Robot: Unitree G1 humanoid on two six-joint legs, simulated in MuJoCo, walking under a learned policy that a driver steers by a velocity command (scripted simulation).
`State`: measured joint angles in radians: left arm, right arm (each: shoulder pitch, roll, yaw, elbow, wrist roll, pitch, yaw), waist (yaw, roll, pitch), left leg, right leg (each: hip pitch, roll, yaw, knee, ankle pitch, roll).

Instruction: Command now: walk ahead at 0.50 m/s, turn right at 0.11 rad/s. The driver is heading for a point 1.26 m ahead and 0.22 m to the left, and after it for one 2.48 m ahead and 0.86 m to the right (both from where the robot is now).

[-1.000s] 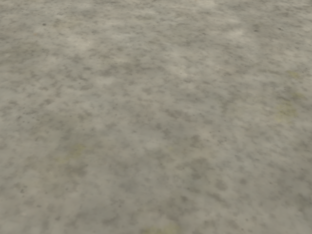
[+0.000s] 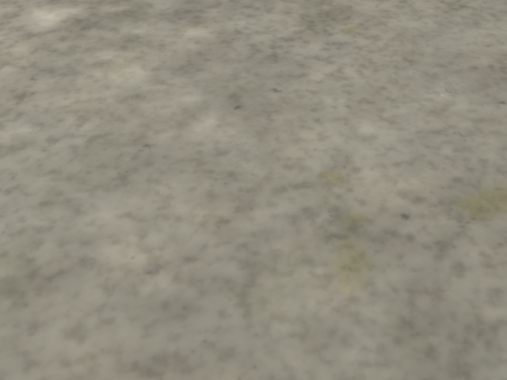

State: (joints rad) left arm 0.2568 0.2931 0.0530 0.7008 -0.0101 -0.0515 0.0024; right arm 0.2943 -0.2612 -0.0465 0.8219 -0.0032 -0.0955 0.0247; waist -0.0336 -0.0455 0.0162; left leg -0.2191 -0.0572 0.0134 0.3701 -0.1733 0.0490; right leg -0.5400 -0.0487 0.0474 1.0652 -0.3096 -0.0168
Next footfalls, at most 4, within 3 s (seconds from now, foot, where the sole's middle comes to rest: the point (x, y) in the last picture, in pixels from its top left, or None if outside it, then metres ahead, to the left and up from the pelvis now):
0.30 right None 0.34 -0.15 -0.78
0.78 left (221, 360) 0.55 0.07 -0.78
1.24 right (303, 345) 0.58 -0.15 -0.78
1.58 left None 0.44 0.07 -0.78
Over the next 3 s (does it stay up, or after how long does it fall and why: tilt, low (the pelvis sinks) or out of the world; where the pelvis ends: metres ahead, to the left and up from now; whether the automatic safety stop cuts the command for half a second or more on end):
stays up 1.06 0.20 -0.02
